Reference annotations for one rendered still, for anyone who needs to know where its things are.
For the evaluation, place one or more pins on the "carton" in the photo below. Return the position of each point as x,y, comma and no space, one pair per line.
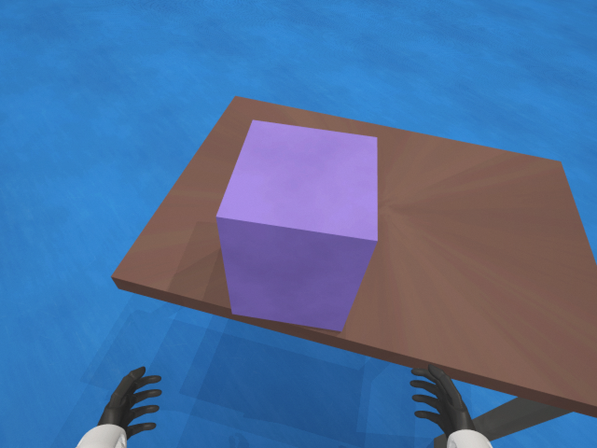
298,223

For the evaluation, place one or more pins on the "right robot hand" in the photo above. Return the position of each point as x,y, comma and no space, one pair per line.
454,414

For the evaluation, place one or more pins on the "left robot forearm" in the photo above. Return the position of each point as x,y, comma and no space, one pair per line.
104,436

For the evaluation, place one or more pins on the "left robot hand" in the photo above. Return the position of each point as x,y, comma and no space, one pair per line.
118,410

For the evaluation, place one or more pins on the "table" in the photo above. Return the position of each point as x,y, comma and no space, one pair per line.
482,266

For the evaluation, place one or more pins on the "right robot forearm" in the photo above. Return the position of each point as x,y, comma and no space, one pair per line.
468,439

